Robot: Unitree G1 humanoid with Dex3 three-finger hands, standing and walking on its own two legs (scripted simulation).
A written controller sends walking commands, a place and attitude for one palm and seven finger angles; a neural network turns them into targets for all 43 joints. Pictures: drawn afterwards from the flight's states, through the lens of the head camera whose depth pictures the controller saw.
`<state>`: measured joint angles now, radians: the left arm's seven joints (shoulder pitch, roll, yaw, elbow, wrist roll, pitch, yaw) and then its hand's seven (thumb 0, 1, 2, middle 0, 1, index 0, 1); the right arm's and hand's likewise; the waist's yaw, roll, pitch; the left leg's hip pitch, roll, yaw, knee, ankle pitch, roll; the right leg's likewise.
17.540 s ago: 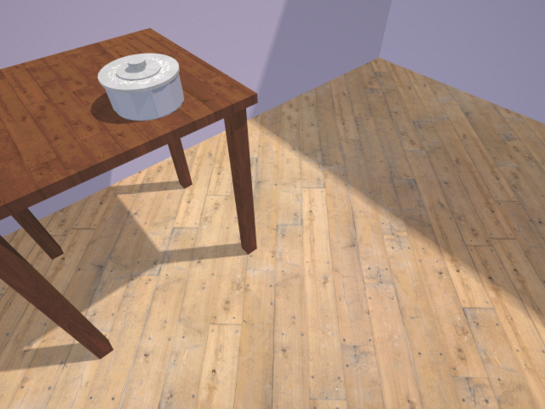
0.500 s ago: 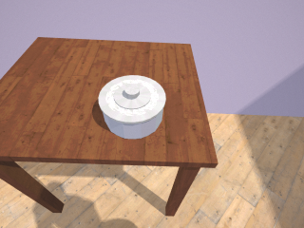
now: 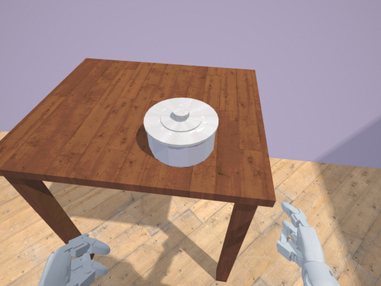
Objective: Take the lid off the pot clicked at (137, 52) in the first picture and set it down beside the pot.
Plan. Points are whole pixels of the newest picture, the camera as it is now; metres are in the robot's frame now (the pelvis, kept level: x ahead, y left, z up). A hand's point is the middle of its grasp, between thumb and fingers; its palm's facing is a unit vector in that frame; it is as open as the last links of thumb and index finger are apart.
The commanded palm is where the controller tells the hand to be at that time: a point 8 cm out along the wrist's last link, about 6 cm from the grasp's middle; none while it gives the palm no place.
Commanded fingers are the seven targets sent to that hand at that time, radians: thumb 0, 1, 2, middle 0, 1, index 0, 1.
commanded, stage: lift the closed hand beside the body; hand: left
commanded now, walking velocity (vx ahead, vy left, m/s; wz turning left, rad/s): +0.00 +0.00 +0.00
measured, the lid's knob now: (181, 113) +0.50 +0.09 +0.11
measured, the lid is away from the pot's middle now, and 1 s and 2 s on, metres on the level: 0.00 0.00 0.00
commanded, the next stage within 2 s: raise the hand higher, near the body in 0.12 s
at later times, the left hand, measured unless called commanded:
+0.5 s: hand (72, 245) +0.16 +0.23 +0.07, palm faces +0.27 -0.85 -0.45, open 3.1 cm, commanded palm +0.11 +0.26 +0.11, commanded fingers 0.00 0.90 0.90 -1.30 -1.50 -1.30 -1.50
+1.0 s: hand (67, 205) +0.20 +0.23 +0.14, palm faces +0.34 -0.84 -0.42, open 3.1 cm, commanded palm +0.15 +0.27 +0.16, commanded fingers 0.00 0.90 0.90 -1.30 -1.50 -1.30 -1.50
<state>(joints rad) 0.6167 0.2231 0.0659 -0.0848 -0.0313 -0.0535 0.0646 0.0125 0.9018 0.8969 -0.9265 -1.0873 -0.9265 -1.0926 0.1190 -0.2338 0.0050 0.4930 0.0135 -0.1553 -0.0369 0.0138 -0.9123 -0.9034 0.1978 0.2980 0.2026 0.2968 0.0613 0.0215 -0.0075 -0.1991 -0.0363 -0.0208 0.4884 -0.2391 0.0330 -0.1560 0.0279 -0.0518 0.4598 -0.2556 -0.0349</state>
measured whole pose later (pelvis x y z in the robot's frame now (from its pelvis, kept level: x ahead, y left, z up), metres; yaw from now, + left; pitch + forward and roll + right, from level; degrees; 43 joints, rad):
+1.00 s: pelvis +0.03 +0.00 +0.00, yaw -1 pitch -3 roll +0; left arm 0.60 0.32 0.25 -0.46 -0.05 -0.10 0.08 0.01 0.89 0.90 -1.30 -1.49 -1.30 -1.50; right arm 0.17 -0.19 0.03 0.60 0.01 -0.13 -0.05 0.02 -0.91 -0.90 0.20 0.30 0.21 0.30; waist 0.07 0.07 0.01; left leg -0.12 -0.04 -0.01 0.44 -0.26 0.04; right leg -0.09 0.03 -0.03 0.42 -0.28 -0.03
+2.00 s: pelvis -0.03 +0.01 +0.00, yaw +0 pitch -3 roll +0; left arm -0.06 0.70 0.09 -0.16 0.71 0.08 -0.32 0.00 -0.20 1.51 -0.93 -0.22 -0.93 -0.23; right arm 0.13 -0.28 0.03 0.57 0.06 0.06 0.00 0.02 -0.91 -0.90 0.20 0.30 0.20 0.30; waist 0.06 0.14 0.02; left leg -0.22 -0.06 0.00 0.43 -0.17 0.05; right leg -0.20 0.00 -0.04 0.45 -0.20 -0.02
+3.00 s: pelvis +0.00 +0.01 +0.00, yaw +0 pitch +0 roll +1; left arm -0.47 0.51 -0.22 0.07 0.79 0.28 -0.38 0.00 -0.31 1.54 -0.88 -0.08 -0.87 -0.08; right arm 0.11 -0.30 0.04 0.56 0.09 0.14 0.05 0.02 -0.91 -0.90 0.20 0.30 0.20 0.30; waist 0.02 0.14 -0.02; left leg -0.24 -0.07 0.00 0.44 -0.21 0.05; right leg -0.24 -0.01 -0.03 0.49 -0.26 -0.02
